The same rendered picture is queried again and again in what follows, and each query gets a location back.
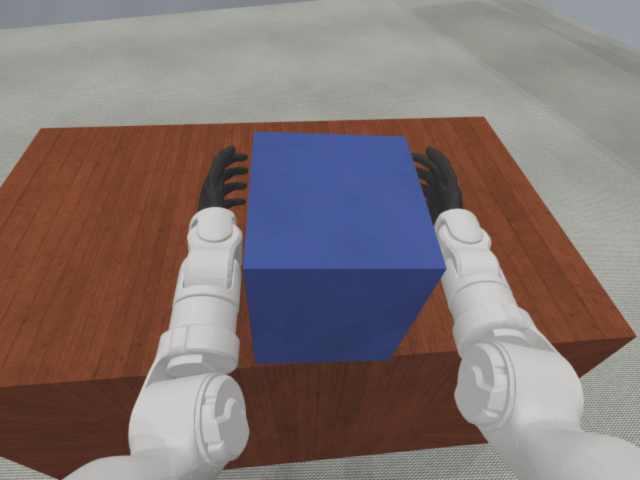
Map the left robot forearm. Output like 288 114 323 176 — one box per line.
128 207 242 452

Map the carton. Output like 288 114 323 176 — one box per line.
243 131 447 364

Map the left robot upper arm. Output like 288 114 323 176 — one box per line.
62 372 249 480

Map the right robot upper arm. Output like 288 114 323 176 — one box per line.
454 340 640 480

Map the right robot forearm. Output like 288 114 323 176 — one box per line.
434 209 584 419

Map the pedestal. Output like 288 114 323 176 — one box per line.
0 117 637 480

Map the left robot hand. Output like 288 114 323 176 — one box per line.
198 145 248 212

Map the right robot hand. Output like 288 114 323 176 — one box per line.
411 146 464 226

